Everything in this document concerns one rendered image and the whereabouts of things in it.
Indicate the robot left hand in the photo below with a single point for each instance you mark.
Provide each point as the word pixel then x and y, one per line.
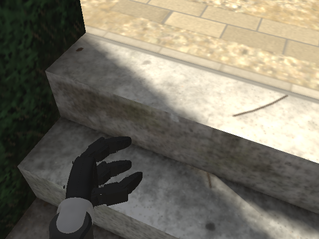
pixel 86 176

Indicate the robot left forearm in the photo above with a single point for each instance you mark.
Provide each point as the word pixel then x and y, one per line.
pixel 74 220

